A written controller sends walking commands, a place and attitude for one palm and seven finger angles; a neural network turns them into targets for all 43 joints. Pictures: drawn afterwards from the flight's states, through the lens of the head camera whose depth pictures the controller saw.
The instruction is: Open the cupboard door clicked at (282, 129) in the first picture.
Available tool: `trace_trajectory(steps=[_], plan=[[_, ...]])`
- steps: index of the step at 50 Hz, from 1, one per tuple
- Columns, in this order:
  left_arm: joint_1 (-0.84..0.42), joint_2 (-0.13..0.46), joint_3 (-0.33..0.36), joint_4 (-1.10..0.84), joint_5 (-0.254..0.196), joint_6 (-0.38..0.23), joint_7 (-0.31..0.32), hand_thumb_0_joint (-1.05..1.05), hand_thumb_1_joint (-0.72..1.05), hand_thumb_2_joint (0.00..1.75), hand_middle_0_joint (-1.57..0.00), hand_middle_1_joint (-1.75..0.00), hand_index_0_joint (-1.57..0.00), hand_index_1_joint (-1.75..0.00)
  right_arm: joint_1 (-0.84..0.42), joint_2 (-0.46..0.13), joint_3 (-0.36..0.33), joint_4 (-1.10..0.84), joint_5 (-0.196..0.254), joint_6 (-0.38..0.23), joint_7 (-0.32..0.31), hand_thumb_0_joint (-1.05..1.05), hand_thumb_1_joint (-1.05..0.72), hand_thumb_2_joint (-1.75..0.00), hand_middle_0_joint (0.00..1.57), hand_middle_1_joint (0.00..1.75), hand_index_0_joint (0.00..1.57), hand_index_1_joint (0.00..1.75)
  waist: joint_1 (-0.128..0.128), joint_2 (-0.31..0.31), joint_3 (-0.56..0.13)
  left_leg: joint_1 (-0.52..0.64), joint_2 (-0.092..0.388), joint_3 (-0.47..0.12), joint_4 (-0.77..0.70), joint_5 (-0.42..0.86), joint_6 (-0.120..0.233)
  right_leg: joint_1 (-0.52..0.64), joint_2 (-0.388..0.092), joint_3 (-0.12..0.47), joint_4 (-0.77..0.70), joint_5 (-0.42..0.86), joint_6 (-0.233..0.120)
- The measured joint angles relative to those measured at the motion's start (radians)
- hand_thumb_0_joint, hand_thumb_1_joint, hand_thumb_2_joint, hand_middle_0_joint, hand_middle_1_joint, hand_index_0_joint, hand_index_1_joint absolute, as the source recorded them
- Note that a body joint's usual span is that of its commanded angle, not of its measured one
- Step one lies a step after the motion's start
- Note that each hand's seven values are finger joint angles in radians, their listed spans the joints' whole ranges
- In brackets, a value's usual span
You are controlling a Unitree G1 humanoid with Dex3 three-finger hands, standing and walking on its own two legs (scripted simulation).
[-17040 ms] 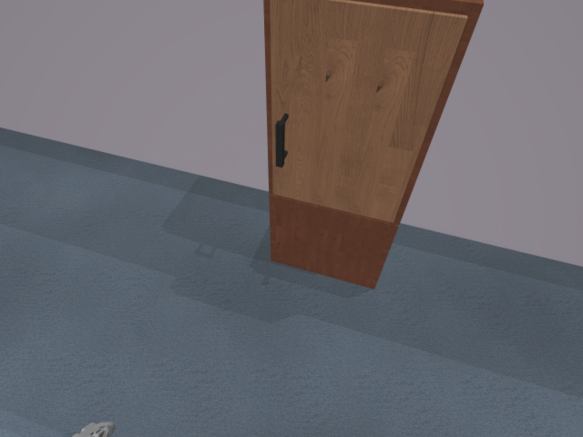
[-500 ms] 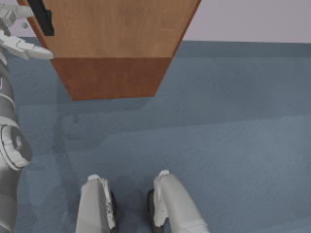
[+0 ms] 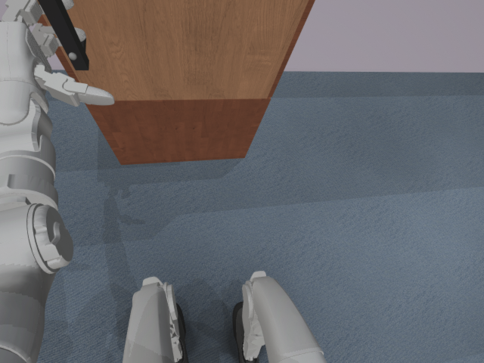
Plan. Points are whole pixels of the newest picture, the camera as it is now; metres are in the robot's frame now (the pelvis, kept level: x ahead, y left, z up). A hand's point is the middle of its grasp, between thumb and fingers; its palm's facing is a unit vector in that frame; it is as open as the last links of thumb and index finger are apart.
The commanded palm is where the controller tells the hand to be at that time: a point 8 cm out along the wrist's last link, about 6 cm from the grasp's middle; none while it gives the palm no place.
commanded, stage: slide the fingers in behind the handle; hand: left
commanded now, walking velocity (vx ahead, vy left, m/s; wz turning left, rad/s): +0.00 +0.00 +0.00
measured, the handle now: (65, 18) +0.61 +0.21 +0.06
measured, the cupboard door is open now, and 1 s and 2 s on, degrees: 0 0 9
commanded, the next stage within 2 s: close the thumb around the handle in 0.70 s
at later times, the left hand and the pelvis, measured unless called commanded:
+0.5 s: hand (89, 55) +0.56 +0.18 +0.04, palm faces +0.05 -1.00 -0.04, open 14.0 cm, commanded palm +0.55 +0.20 +0.05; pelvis +0.00 +0.00 +0.00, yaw +0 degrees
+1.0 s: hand (88, 56) +0.56 +0.18 +0.05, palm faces +0.05 -1.00 -0.03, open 13.0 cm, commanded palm +0.54 +0.20 +0.05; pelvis +0.00 +0.00 +0.00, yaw +0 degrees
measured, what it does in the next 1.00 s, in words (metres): stands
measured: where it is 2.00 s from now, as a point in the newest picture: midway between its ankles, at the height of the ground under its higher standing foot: (212, 350)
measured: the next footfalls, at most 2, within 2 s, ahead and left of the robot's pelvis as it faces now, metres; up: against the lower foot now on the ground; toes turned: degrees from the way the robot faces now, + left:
none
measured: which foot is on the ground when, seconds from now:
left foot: down 0.00-1.00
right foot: down 0.00-1.00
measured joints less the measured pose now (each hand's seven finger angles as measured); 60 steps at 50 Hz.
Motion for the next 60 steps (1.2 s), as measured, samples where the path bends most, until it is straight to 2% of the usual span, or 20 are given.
trace_trajectory(steps=[9, 17, 22, 44, 51, 60], plan=[[-0.007, -0.003, -0.002, 0.016, 0.004, -0.011, 0.010, -0.01, -0.50, 0.30, -0.30, -1.20, -0.30, -1.20, -0.011, -0.006, -0.003, -0.010, 0.000, 0.003, 0.000, 0.00, -0.91, -0.90, 0.20, 0.30, 0.20, 0.30, -0.006, 0.000, 0.001, -0.006, 0.003, -0.004, 0.012, -0.005, -0.004, -0.007, 0.003, -0.002, 0.013, -0.006, -0.005], [-0.011, -0.037, -0.024, 0.002, 0.001, -0.012, 0.037, -0.01, -0.50, 0.30, -0.30, -1.20, -0.30, -1.20, -0.006, 0.001, -0.008, 0.005, -0.003, 0.005, 0.005, 0.00, -0.91, -0.90, 0.20, 0.30, 0.20, 0.30, 0.000, 0.002, 0.001, -0.012, -0.001, -0.003, 0.011, -0.003, -0.005, -0.013, -0.001, -0.001, 0.017, -0.007, -0.005], [-0.019, -0.031, -0.018, 0.018, 0.016, -0.013, 0.057, -0.01, -0.50, 0.30, -0.30, -1.20, -0.30, -1.20, -0.002, 0.005, -0.004, 0.005, -0.006, 0.005, 0.008, 0.00, -0.91, -0.90, 0.20, 0.30, 0.20, 0.30, -0.006, 0.004, 0.000, -0.011, -0.001, 0.000, 0.010, -0.004, -0.004, -0.014, 0.000, 0.002, 0.016, -0.007, -0.004], [-0.001, -0.046, -0.024, 0.016, 0.005, -0.028, 0.058, -0.01, -0.48, 0.31, -0.30, -1.20, -0.30, -1.20, 0.005, 0.002, -0.010, 0.008, -0.005, 0.011, 0.011, 0.00, -0.91, -0.90, 0.20, 0.30, 0.20, 0.30, -0.001, 0.004, -0.004, 0.006, -0.004, 0.007, -0.002, -0.004, 0.000, 0.001, -0.001, 0.010, 0.004, -0.005, 0.002], [-0.002, -0.048, -0.021, 0.019, 0.010, -0.034, 0.061, -0.01, -0.29, 0.39, -0.31, -1.22, -0.31, -1.22, -0.003, -0.001, -0.011, 0.005, -0.007, 0.011, 0.011, 0.00, -0.91, -0.90, 0.20, 0.30, 0.20, 0.30, -0.002, 0.004, -0.005, 0.004, -0.005, 0.006, 0.000, -0.005, 0.001, 0.000, -0.002, 0.009, 0.004, -0.006, 0.003], [0.015, -0.058, -0.030, 0.007, -0.001, -0.038, 0.059, -0.01, 0.15, 0.58, -0.34, -1.26, -0.33, -1.27, -0.004, 0.004, -0.012, 0.008, -0.004, 0.016, 0.014, 0.00, -0.91, -0.90, 0.20, 0.30, 0.20, 0.30, 0.006, 0.003, -0.006, 0.018, -0.006, 0.007, -0.007, -0.005, 0.001, 0.012, -0.002, 0.011, -0.002, -0.005, 0.004]])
